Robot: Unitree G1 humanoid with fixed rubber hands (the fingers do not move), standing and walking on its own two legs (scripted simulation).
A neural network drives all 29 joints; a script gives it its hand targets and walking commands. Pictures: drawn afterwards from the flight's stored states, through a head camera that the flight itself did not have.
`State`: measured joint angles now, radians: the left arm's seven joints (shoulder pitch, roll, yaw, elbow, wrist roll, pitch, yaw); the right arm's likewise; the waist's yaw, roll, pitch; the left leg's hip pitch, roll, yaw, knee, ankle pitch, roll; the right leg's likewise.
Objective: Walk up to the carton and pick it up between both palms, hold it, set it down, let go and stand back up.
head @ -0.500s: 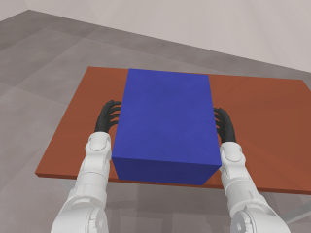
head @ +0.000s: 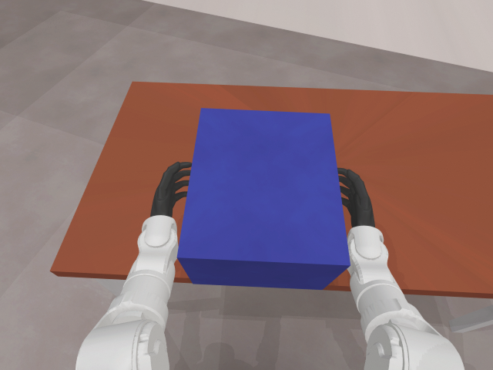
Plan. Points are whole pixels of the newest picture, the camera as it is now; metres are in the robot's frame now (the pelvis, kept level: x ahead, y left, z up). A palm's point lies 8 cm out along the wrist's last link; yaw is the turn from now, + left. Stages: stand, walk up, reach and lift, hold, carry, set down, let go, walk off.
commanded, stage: set down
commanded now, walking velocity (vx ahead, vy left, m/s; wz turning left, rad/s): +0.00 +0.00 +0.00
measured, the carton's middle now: (261, 198) +0.41 +0.01 -0.01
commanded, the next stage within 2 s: none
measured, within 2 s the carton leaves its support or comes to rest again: rests again in 0.74 s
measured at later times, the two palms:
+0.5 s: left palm (179, 223) +0.37 +0.16 -0.04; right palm (358, 231) +0.37 -0.17 -0.04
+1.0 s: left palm (183, 239) +0.35 +0.16 -0.08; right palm (353, 247) +0.35 -0.18 -0.08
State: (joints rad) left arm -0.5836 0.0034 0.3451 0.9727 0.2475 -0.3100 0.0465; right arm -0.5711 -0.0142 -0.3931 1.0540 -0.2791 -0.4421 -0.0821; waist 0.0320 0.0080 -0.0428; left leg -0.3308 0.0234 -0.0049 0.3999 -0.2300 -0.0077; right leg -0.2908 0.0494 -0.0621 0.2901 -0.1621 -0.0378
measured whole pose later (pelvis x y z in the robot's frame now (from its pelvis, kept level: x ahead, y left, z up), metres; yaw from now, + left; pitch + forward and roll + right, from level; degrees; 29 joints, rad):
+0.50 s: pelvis -0.01 -0.01 -0.01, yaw -1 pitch +21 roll -2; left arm -0.69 0.06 0.35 1.27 0.18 -0.55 0.09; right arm -0.66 -0.04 -0.46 1.20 -0.34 -0.57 -0.10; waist 0.01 0.03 -0.12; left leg -0.63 0.03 -0.01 0.47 -0.22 -0.01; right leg -0.59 0.06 -0.07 0.37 -0.15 -0.05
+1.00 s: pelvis -0.04 -0.01 -0.04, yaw +0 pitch +30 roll -1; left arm -0.82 0.11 0.30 1.52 0.04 -0.76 0.08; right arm -0.79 -0.07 -0.48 1.39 -0.33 -0.71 -0.10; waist 0.00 0.05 -0.19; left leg -0.95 0.03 -0.02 0.68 -0.26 -0.01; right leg -0.93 0.04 -0.08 0.62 -0.22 -0.05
